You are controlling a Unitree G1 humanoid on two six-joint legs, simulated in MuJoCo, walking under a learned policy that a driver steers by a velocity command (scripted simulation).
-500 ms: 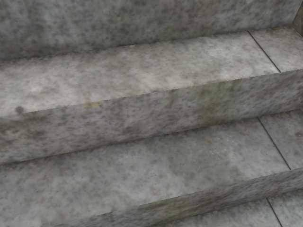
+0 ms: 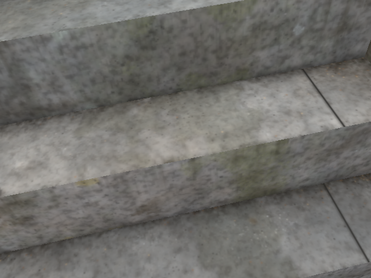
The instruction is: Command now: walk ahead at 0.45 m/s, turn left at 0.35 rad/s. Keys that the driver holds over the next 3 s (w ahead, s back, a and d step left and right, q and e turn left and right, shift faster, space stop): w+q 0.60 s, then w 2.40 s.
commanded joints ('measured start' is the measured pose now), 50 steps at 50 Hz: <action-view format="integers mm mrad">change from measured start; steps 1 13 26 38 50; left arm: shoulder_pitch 198 208 -180 -546 -893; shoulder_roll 24 73 -67 -73 -154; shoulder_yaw -5 19 -54 -66 -127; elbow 73 129 -406 -426 -719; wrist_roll -19 -39 6 1 -31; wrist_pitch -45 -95 26 21 76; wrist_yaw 8 51 22 4 9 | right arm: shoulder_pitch -184 -543 -38 363 453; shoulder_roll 25 84 7 -105 -80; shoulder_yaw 38 103 0 -59 -69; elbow -133 -345 115 152 156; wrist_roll -62 -46 -28 -3 4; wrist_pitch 7 119 55 -26 -40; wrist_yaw -15 0 17 -11 -54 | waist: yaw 86 21 140 -115 -142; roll -17 -114 -116 12 87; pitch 71 72 195 93 116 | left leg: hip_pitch -565 -418 216 804 766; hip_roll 6 121 146 257 321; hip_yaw -21 87 -432 -527 -211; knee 178 -313 -1815 -1957 -2442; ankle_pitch -38 -253 -491 -293 246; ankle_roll -1 25 20 122 98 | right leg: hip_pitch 510 406 -853 -1275 -954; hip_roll -220 -276 36 -19 -124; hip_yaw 291 77 267 147 85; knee -70 -349 1697 1827 1232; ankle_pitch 607 933 215 305 -249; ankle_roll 3 -40 -20 -5 -70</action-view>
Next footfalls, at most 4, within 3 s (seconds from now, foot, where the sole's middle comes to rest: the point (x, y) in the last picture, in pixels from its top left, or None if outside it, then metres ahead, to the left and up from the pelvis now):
0.38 left None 0.16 0.08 -0.56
1.08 right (261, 234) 0.47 -0.12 -0.34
1.70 left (148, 260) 0.41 0.15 -0.34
2.16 right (169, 128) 0.63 0.09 -0.12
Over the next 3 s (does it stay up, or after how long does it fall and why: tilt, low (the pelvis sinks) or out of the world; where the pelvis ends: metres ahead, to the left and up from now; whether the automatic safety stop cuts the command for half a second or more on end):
stays up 0.61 0.27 0.66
